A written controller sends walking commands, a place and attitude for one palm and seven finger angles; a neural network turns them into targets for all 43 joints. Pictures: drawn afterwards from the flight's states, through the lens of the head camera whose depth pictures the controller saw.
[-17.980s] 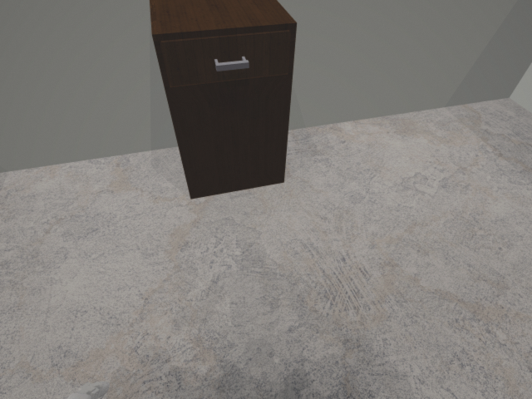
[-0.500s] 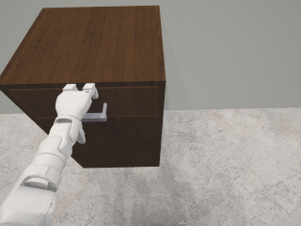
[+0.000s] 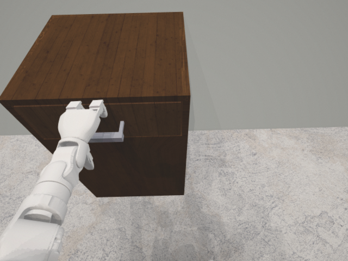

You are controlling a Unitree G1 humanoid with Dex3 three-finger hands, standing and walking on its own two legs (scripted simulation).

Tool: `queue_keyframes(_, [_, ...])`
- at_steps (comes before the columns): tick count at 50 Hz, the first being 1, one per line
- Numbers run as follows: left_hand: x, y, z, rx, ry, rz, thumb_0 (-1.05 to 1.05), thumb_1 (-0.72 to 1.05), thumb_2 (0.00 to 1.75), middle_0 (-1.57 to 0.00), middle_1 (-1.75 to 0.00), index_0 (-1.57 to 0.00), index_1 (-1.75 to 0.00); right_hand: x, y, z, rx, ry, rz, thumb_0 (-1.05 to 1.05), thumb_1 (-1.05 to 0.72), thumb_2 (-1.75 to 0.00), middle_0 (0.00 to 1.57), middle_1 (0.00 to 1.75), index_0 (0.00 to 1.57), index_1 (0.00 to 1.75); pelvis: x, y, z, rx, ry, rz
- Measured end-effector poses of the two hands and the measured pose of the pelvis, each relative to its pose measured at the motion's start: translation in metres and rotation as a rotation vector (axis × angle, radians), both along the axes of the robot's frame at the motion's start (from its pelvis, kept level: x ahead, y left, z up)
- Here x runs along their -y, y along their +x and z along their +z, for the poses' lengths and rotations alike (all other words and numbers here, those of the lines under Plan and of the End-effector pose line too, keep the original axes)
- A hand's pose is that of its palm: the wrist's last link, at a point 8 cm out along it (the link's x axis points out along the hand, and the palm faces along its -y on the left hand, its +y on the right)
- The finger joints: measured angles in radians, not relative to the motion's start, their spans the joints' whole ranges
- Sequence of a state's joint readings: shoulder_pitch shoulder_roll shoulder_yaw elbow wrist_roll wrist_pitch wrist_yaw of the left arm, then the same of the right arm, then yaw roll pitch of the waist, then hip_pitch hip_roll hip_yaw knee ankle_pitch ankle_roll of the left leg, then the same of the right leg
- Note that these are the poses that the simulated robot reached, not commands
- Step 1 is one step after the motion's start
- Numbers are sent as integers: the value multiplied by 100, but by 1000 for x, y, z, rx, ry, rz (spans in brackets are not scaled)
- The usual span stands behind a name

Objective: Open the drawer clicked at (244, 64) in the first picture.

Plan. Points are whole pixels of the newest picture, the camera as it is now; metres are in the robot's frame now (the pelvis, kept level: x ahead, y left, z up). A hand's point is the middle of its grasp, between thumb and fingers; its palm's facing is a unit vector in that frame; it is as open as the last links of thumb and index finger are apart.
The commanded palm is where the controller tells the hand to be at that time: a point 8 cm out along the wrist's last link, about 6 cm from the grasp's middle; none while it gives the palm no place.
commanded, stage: move the hooked fingers above the handle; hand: left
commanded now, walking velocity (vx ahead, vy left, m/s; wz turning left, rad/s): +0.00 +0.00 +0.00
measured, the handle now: (103, 131) +0.47 +0.22 -0.04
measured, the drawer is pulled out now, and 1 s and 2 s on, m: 0.00 0.00 0.00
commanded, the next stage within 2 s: none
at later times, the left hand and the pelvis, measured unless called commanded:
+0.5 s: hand (92, 134) +0.42 +0.22 +0.01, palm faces -0.07 -0.03 -1.00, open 13.7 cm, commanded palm +0.40 +0.22 +0.07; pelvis +0.00 +0.01 +0.00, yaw +0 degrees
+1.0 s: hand (90, 145) +0.39 +0.22 +0.01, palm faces -0.12 -0.05 -0.99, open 13.8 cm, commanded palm +0.39 +0.23 +0.07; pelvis +0.00 +0.00 +0.00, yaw +1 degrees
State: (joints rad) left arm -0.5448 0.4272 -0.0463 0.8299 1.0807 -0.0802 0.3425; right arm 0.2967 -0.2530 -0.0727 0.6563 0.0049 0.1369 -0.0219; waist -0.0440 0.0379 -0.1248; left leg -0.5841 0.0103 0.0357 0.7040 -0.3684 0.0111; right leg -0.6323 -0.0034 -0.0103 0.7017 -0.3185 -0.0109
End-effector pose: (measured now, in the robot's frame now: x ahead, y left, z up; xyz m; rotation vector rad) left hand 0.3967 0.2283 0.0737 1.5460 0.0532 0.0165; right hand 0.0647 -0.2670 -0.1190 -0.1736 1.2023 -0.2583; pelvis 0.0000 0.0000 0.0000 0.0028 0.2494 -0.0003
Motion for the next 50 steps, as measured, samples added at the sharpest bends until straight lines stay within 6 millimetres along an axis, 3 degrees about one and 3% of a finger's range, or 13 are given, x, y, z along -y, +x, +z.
queue_keyframes(8, [10,-8,-9,-49,-20,-32,0,-49,31,-32,-120,-32,-120,-9,11,2,26,8,24,0,-90,-90,20,30,20,30,-4,0,1,16,-1,6])
queue_keyframes(13, [16,-3,-4,5,-12,-73,0,-49,31,-32,-120,-32,-120,-12,13,1,33,5,29,0,-90,-90,20,30,20,30,-5,-2,-1,13,-2,10])
queue_keyframes(20, [5,11,3,27,16,-6,0,-49,31,-33,-121,-34,-122,-16,6,-4,11,19,19,0,-90,-90,20,30,20,30,-6,-2,-2,-4,-1,1])
queue_keyframes(28, [8,4,-12,-78,-16,-1,0,-49,31,-32,-121,-33,-122,-13,-5,-1,-18,10,1,0,-90,-90,20,30,20,30,-6,2,0,5,-1,-5])
queue_keyframes(34, [14,-2,-9,-6,-29,-82,0,-49,31,-32,-120,-33,-121,-8,-5,0,-23,-14,2,0,-90,-90,20,30,20,30,-6,2,-2,4,-3,-1])
queue_keyframes(39, [2,-2,4,74,1,-23,0,-49,31,-32,-120,-33,-120,-7,0,-4,-13,2,6,0,-90,-90,20,30,20,30,-6,1,-3,4,-2,-1])
queue_keyframes(44, [-11,-8,5,15,22,78,0,-49,31,-32,-120,-32,-120,-11,8,-4,15,30,10,0,-90,-90,20,30,20,30,-5,1,1,15,-1,-2])
queue_keyframes(50, [4,-18,-11,-101,-28,9,0,-49,31,-32,-120,-32,-120,-13,21,3,48,5,45,0,-90,-90,20,30,20,30,-4,0,2,37,-1,11])
